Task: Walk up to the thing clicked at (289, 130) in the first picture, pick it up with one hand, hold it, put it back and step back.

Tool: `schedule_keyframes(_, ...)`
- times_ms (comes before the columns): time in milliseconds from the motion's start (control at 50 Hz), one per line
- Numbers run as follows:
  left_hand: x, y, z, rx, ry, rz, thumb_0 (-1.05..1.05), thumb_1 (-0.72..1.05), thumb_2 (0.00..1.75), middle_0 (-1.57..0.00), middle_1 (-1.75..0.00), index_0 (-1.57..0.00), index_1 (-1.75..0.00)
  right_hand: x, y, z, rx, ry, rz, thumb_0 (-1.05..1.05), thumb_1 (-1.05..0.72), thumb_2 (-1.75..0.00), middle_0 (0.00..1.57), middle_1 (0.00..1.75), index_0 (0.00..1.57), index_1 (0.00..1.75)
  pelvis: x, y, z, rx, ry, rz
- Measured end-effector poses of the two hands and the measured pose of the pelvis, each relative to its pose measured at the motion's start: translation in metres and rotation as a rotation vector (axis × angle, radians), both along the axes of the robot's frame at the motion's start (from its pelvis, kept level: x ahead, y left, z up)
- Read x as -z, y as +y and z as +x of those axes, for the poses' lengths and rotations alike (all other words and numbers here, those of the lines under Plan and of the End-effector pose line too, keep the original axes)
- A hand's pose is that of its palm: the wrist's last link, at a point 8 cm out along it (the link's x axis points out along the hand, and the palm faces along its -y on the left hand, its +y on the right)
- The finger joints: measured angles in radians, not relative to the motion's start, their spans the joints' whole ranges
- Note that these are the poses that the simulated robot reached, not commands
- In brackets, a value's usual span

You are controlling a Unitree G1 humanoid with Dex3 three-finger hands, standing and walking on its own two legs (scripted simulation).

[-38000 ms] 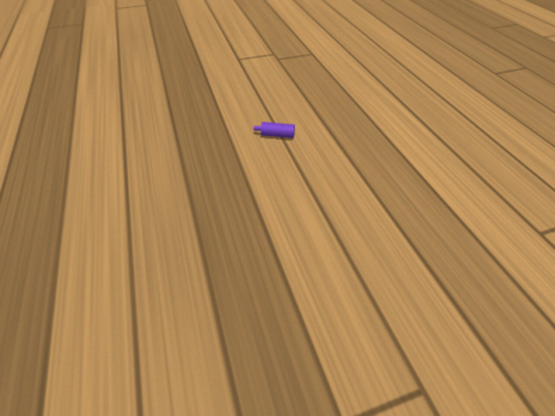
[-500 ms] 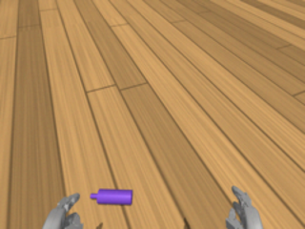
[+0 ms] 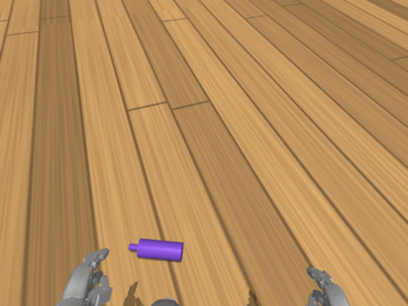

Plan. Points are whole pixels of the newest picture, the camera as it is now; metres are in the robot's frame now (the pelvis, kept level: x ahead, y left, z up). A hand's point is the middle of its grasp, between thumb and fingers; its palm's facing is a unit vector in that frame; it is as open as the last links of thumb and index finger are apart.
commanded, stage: stand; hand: left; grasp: from above
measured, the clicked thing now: (155, 249) +0.44 +0.23 -0.69
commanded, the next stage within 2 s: none
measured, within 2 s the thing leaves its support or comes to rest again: neither
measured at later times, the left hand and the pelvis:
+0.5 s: hand out of the picture +0.04 +0.24 -0.12, palm faces +0.05 -0.95 -0.32, open 7.4 cm; pelvis +0.00 +0.00 +0.05, yaw +1 degrees
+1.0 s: hand out of the picture +0.05 +0.24 -0.11, palm faces +0.04 -0.94 -0.33, open 7.4 cm; pelvis +0.00 +0.00 +0.05, yaw +1 degrees
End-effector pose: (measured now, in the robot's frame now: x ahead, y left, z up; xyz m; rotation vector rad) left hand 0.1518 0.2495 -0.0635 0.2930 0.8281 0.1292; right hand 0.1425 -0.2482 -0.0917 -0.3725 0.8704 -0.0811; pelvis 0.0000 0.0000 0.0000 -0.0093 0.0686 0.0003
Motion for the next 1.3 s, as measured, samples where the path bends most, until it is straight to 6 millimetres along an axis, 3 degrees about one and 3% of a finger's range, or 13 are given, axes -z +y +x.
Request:
schedule_keyframes(180,0.019,0.033,-0.051,-0.113,0.207,0.029,0.01,0.91,0.89,-0.2,-0.3,-0.21,-0.3,-0.006,-0.022,-0.034,0.096,0.166,0.002,0.01,-0.9,-0.9,0.2,0.3,0.2,0.3,-0.021,0.003,0.003,-0.001,-0.066,0.005)
schedule_keyframes(340,0.021,0.033,-0.1,-0.174,0.363,0.012,0.01,0.91,0.89,-0.2,-0.3,-0.21,-0.3,-0.008,-0.02,-0.057,0.139,0.268,0.018,0.01,-0.9,-0.9,0.2,0.3,0.2,0.3,-0.037,0.003,0.005,-0.012,-0.106,0.003)
schedule_keyframes(480,0.019,0.031,-0.121,-0.193,0.428,0.001,0.01,0.91,0.89,-0.2,-0.3,-0.21,-0.3,-0.01,-0.016,-0.069,0.157,0.31,0.035,0.01,-0.9,-0.9,0.2,0.3,0.2,0.3,-0.046,0.004,0.002,-0.015,-0.134,0.003)
schedule_keyframes(880,0.011,0.039,-0.12,-0.192,0.436,0.021,0.01,0.91,0.89,-0.2,-0.3,-0.21,-0.3,-0.015,-0.031,-0.084,0.18,0.354,0.019,0.01,-0.9,-0.9,0.2,0.3,0.2,0.3,-0.052,0.0,-0.003,-0.018,-0.144,0.002)
schedule_keyframes(1300,0.008,0.039,-0.099,-0.171,0.421,0.019,0.01,0.91,0.89,-0.2,-0.3,-0.21,-0.3,-0.018,-0.036,-0.075,0.172,0.351,0.012,0.01,-0.9,-0.9,0.2,0.3,0.2,0.3,-0.053,-0.001,0.002,-0.013,-0.13,0.004)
